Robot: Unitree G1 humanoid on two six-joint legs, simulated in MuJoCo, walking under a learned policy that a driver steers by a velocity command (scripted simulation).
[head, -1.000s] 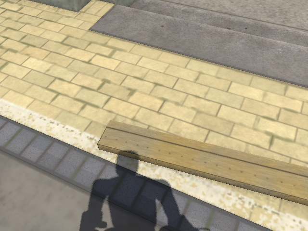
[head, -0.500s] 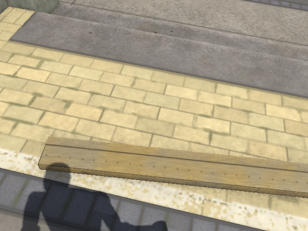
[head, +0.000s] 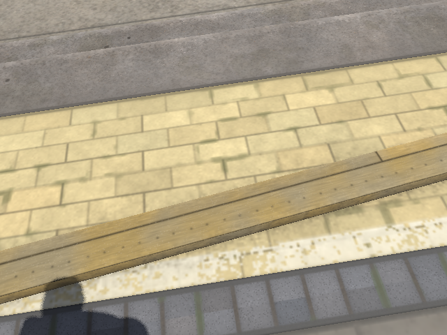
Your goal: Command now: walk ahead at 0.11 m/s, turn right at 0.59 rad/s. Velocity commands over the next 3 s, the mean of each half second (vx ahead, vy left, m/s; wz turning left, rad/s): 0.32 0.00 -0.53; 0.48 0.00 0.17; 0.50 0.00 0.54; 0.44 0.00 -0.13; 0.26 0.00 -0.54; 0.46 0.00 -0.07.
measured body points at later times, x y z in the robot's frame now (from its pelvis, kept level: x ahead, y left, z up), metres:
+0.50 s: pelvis +0.12 +0.04 +0.00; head +0.14 +0.06 +0.45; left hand +0.26 +0.30 -0.14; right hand +0.14 -0.25 -0.11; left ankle +0.12 +0.14 -0.74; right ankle +0.07 -0.09 -0.68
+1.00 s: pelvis +0.35 -0.06 +0.00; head +0.38 -0.08 +0.45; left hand +0.48 +0.18 -0.12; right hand +0.35 -0.33 -0.14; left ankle +0.35 +0.08 -0.66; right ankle +0.35 -0.14 -0.74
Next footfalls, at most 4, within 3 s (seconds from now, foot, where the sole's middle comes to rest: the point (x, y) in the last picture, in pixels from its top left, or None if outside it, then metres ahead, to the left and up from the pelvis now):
0.34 left None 0.16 0.13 -0.78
0.80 right None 0.38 -0.15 -0.78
1.34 left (241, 274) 0.63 0.03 -0.78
1.76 right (262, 181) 0.96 -0.06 -0.74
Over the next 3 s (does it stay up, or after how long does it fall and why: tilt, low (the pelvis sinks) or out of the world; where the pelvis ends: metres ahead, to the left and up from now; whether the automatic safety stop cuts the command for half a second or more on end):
stays up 1.25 -0.07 0.00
